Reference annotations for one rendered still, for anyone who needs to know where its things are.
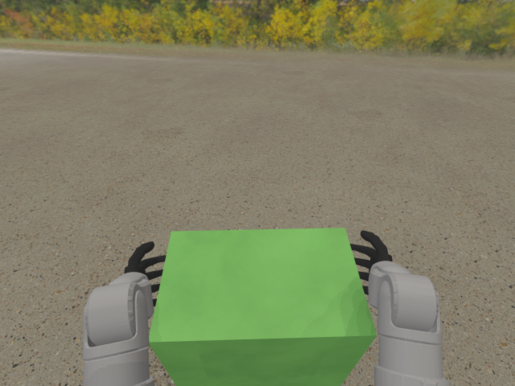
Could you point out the right robot forearm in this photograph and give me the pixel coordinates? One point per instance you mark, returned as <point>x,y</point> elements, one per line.
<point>408,315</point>

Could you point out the left robot forearm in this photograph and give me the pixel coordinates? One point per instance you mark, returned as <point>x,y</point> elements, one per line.
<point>115,333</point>

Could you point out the robot left hand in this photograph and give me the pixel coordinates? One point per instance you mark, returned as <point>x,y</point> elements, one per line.
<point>136,265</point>

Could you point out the robot right hand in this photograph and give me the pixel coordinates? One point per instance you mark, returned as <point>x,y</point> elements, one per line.
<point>380,254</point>

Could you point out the carton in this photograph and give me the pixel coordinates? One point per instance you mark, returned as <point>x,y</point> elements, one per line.
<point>261,307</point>

